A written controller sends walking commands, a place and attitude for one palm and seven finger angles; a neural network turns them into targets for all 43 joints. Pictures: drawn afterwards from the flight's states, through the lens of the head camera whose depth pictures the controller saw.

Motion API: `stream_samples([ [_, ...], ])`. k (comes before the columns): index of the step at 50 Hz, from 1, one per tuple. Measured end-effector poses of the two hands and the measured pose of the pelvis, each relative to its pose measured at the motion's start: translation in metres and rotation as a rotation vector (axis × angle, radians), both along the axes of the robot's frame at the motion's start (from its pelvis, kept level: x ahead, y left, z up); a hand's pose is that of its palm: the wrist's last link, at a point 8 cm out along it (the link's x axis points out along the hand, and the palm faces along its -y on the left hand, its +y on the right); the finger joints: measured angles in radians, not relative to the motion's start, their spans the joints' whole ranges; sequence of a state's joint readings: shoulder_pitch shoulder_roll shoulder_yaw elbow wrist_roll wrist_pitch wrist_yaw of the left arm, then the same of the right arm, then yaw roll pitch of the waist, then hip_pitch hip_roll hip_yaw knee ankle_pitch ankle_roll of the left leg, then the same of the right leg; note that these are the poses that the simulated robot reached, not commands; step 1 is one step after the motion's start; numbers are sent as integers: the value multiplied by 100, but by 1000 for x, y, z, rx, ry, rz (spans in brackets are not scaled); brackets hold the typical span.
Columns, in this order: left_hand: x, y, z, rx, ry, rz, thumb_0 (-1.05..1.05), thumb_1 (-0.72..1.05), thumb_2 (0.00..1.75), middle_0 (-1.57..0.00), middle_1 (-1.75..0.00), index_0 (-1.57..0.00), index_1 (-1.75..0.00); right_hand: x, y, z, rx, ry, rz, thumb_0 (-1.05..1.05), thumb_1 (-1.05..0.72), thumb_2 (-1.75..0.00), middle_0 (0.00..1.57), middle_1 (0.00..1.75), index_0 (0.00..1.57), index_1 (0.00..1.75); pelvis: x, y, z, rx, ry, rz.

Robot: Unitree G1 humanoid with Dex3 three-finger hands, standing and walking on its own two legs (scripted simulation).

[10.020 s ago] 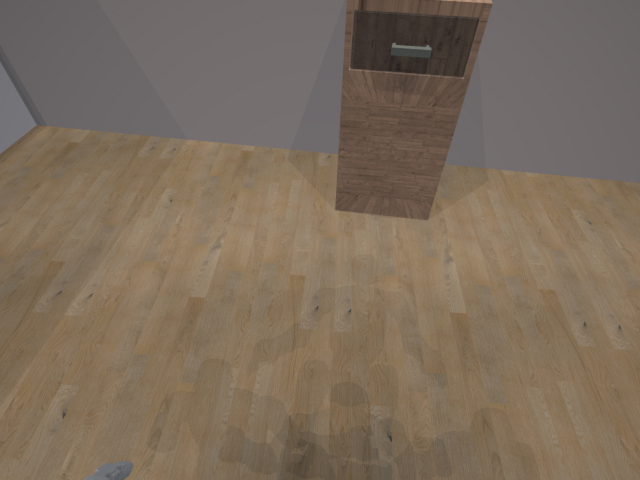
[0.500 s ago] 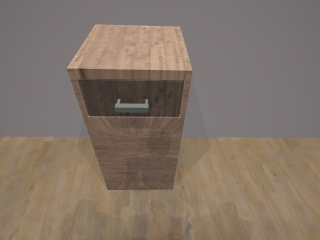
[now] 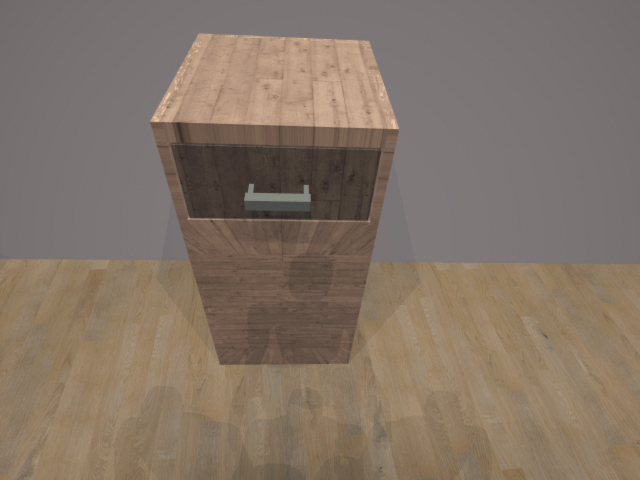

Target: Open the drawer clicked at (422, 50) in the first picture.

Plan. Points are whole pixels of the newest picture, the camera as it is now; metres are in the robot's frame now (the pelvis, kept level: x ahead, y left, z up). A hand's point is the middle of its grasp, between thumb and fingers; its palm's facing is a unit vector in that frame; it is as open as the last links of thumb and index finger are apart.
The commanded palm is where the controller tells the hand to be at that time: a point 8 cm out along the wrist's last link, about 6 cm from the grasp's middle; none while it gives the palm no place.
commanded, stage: shuffle to correct the standing spot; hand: left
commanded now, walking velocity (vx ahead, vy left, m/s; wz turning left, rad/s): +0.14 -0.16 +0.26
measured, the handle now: (278, 195) +0.62 +0.12 -0.01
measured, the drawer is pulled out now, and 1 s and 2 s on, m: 0.00 0.00 0.00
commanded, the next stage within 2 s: come to a stop and stand still in 0.70 s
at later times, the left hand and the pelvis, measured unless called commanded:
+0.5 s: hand out of the picture -0.05 +0.09 -0.19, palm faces +0.15 -0.99 -0.07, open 7.4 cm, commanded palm none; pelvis +0.03 -0.04 -0.01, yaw +4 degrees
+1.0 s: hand out of the picture +0.13 +0.05 -0.16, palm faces +0.11 -0.97 -0.23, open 7.3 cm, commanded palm none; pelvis +0.11 -0.13 +0.00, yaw +3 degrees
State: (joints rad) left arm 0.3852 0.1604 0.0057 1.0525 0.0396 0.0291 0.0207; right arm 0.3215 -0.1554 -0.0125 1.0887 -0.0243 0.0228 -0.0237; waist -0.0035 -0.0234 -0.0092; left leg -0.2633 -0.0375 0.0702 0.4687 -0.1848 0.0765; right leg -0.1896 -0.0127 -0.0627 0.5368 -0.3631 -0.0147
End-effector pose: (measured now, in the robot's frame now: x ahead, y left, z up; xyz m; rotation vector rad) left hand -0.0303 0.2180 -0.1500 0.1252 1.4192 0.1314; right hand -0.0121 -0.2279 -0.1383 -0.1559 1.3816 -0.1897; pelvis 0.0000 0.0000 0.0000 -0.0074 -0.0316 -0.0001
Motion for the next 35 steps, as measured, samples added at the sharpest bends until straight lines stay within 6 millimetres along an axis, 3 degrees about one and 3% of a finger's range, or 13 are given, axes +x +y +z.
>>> stream_samples([
  [5, -19, -4, 7, 5, 56, 24, 0, 91, 90, -19, -30, -19, -29, -21, -9, -1, -3, 50, -24, 1, -91, -90, 20, 30, 21, 30, -3, -6, 2, 4, 19, 5],
  [10, -31, -18, 12, 24, 59, 63, 0, 91, 90, -19, -30, -19, -29, -25, -29, -5, -5, 73, -24, 1, -91, -90, 20, 30, 21, 30, -4, -21, 2, 6, 22, 20],
  [14, -40, -34, 11, 27, 52, 117, 0, 91, 90, -19, -30, -19, -29, -11, -40, 0, -7, 66, 7, 1, -91, -90, 20, 30, 20, 30, 2, -33, 4, 3, 20, 48],
  [20, -38, -60, 1, -34, 61, 142, 0, 91, 90, -19, -30, -19, -29, 35, -41, 3, -10, -19, 50, 1, -91, -90, 20, 30, 20, 30, 15, -38, 1, -12, 16, 73],
  [23, -31, -69, -9, -75, 67, 150, 0, 91, 90, -19, -30, -20, -29, 59, -33, 0, -14, -71, 75, 1, -91, -90, 20, 30, 20, 30, 24, -36, -5, -23, 14, 76],
  [26, -19, -73, -20, -108, 81, 126, 0, 91, 90, -19, -30, -20, -29, 72, -32, -4, -31, -110, 60, 1, -93, -90, 20, 30, 20, 30, 32, -36, -13, -9, 14, 56],
  [35, 70, -65, 3, -39, -29, 41, 2, 93, 90, -19, -30, -20, -29, 48, -49, 3, 6, -11, -11, 0, -91, -90, 20, 30, 20, 30, 56, -60, 4, 8, 19, 29],
])
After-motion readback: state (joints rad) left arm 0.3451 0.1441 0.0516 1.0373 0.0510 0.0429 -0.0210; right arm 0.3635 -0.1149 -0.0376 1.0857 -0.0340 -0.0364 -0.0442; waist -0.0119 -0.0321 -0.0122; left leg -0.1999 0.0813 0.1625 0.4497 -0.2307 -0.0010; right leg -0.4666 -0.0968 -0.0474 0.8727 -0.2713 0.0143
